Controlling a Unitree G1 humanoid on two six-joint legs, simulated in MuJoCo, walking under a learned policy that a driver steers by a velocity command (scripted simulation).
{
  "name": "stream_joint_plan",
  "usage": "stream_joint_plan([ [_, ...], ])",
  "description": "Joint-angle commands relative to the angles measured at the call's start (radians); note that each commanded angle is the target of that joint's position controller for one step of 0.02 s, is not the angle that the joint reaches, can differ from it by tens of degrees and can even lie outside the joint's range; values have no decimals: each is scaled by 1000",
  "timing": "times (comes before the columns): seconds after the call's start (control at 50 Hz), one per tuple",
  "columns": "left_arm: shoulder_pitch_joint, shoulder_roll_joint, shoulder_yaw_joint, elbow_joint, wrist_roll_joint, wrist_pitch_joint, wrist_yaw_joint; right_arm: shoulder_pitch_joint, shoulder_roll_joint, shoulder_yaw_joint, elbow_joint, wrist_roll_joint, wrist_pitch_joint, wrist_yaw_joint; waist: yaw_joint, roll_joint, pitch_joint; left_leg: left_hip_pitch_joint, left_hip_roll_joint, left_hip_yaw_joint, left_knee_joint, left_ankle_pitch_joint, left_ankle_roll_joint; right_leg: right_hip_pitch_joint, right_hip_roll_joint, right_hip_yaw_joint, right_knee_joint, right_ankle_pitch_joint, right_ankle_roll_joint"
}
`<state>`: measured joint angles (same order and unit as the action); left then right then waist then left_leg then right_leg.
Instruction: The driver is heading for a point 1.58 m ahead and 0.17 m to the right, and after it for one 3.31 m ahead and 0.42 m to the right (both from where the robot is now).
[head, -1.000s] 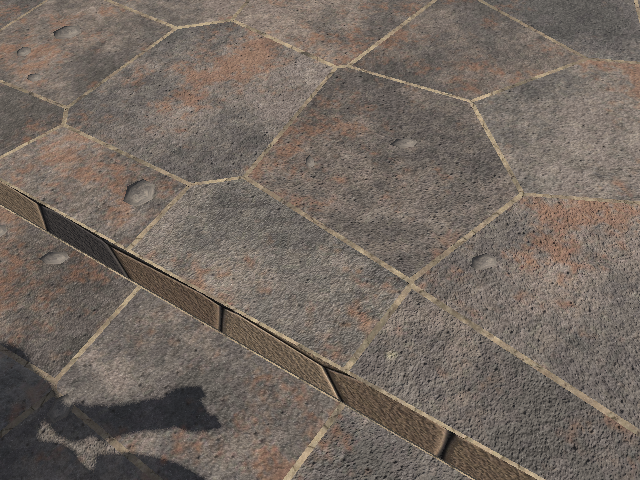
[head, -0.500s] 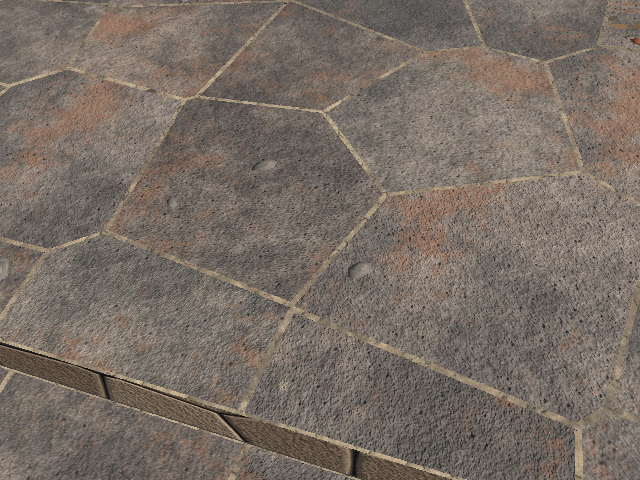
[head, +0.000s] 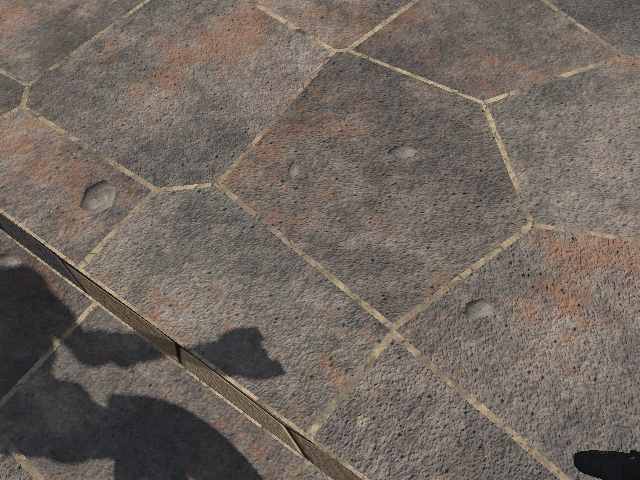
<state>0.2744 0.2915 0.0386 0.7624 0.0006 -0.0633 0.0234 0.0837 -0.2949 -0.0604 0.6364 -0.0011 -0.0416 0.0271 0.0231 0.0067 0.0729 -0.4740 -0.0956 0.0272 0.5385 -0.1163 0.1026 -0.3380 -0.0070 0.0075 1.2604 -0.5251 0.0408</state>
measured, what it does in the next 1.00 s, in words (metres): walks ahead, turning right: right foot, then left foot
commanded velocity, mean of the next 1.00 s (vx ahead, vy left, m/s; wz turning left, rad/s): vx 0.15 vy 0.00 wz -0.18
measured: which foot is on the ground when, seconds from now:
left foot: down 0.00-0.36, up 0.38-0.58, down 0.60-1.00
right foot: up 0.00-0.30, down 0.32-0.62, up 0.64-1.00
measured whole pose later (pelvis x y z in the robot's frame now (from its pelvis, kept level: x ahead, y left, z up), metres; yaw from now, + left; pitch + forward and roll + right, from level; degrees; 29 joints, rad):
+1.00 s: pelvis +0.17 -0.10 +0.01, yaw -16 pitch +3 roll +1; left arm 0.09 0.15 -0.04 0.43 -0.02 0.01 -0.01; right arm 0.50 -0.19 -0.03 0.94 0.00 -0.01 -0.07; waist -0.06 -0.02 0.03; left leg 0.02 0.10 0.17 0.32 -0.37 -0.07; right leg -1.21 -0.10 0.08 1.86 -0.48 0.04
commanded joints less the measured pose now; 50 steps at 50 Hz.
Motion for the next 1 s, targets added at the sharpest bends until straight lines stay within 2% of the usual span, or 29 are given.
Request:
stream_joint_plan([
  [0.02,-3,149,35,-98,5,-5,13,53,-123,-40,-66,29,6,-21,-24,-55,-210,373,307,-382,-199,381,219,-313,-65,89,38,75,28],
  [0.06,35,125,33,-96,11,23,20,19,-141,-45,-66,6,10,-19,21,26,-157,165,252,-328,-242,379,207,-193,-55,63,-37,107,44],
  [0.12,74,83,19,-77,19,33,32,17,-142,-42,-46,-4,9,-27,26,70,-216,126,225,-237,-203,561,190,-136,-29,27,-163,163,76],
  [0.14,80,64,11,-70,15,43,34,6,-124,-35,-43,-9,20,-30,24,99,-251,138,213,-218,-185,551,172,-109,-23,12,-157,176,85],
  [0.18,82,79,15,-66,7,59,31,-21,-90,-17,-44,-13,40,-36,20,107,-279,136,221,-226,-171,420,142,-91,-32,14,-140,196,86],
  [0.26,4,31,-4,-85,9,69,5,-2,-8,26,6,-34,59,-34,-26,150,-207,121,240,-236,-176,108,93,36,-66,4,-424,220,56],
  [0.3,-31,25,-7,-88,-4,50,-4,16,-25,28,34,-32,60,-32,-28,133,-149,149,253,-248,-154,79,84,115,-50,-7,-687,324,21],
  [0.32,-55,46,-3,-97,6,44,-4,63,-28,28,57,-21,55,-32,-36,95,-106,185,221,-241,-130,35,44,107,-39,6,-822,382,2],
  [0.34,-63,117,9,-115,19,40,0,107,-53,18,66,-20,47,-36,-71,8,-82,184,168,-217,-61,-47,-5,104,-106,109,-830,594,-29],
  [0.36,-55,187,25,-119,21,42,5,171,-53,12,72,-32,40,-35,-128,-175,-99,163,94,-136,3,-200,-52,125,-198,210,-818,763,-106],
  [0.38,-84,140,22,-121,21,42,-1,117,-33,16,62,-34,41,-41,-106,-234,-89,208,83,-95,39,-201,-103,30,-243,302,-881,627,-184],
  [0.4,-74,107,18,-121,22,39,-8,47,-50,8,52,-21,46,-50,-76,-218,-73,215,85,-86,49,-171,-117,9,-231,332,-897,521,-188],
  [0.42,-49,105,22,-115,20,37,-10,-1,-44,4,44,-14,54,-56,-52,-208,-81,199,81,-78,65,-148,-124,34,-216,343,-891,492,-181],
  [0.46,-35,130,36,-130,9,33,-7,-10,-34,-2,40,-13,70,-59,-35,-214,-92,156,74,-75,93,-156,-141,87,-216,362,-866,558,-192],
  [0.54,-38,131,55,-170,-4,61,18,-8,-5,-8,44,-1,60,-48,-19,-186,-163,124,53,-54,114,-189,-159,178,-201,390,-790,800,-223],
  [0.56,-45,130,58,-184,-6,71,23,6,-4,-10,49,3,55,-43,-20,-174,-177,135,51,-51,96,-182,-158,186,-194,397,-777,835,-224],
  [0.6,-79,105,54,-214,-11,89,24,55,-12,-14,63,3,46,-31,-47,-110,-207,245,74,-53,-18,-134,-140,122,-132,369,-757,581,-186],
  [0.62,-94,76,47,-234,-8,92,21,87,-49,-27,72,-5,44,-30,-55,-21,-196,320,137,-112,-87,-106,-110,28,-69,312,-682,400,-147],
  [0.64,-93,23,34,-261,-10,92,18,136,-103,-44,96,-11,46,-33,-51,190,-174,416,251,-277,-186,-194,-18,-167,51,138,-498,159,-85],
  [0.66,-84,38,36,-272,-14,87,21,168,-126,-49,95,-20,40,-33,-84,320,-135,466,431,-519,-294,-225,133,-364,101,34,-227,-105,-41],
  [0.68,-81,97,60,-266,-18,81,19,184,-94,-33,82,-26,23,-39,-90,201,-87,467,510,-594,-304,-227,215,-489,45,68,95,-146,-12],
  [0.7,-77,74,59,-260,-22,82,15,171,-76,-25,83,-13,13,-48,-71,114,-54,478,499,-532,-290,-272,201,-587,20,91,302,-117,-6],
  [0.74,-89,12,35,-266,-26,80,8,181,-73,-22,99,3,4,-65,-69,81,-8,512,428,-390,-294,-320,126,-714,-14,84,486,-23,-3],
  [0.78,-137,7,22,-311,-37,61,-13,243,-60,-15,116,-7,-2,-75,-78,36,-2,520,395,-302,-312,-289,97,-781,-36,97,573,37,-6],
  [0.84,-185,-28,-1,-351,-50,62,-27,334,-35,-9,157,-9,-9,-77,-90,49,17,573,428,-230,-337,-269,98,-940,-46,112,733,31,1],
  [0.9,-245,-86,-37,-395,-42,68,-22,382,-33,-3,201,-8,-7,-83,-84,62,73,566,488,-179,-354,-223,90,-1122,-62,129,891,-21,14],
  [0.94,-306,-131,-70,-451,-34,63,-24,387,-28,6,228,1,5,-96,-65,74,109,487,472,-119,-360,-107,65,-1171,-81,154,874,-38,12],
  [0.98,-365,-162,-109,-527,-12,38,-47,320,-55,9,222,11,25,-115,-6,35,70,302,376,-1,-406,-25,4,-938,-156,97,466,87,-7],
  [1.0,-375,-153,-122,-523,1,35,-63,274,-89,3,208,13,33,-111,2,14,20,90,329,81,-525,25,26,-542,-135,-62,121,108,-33],
])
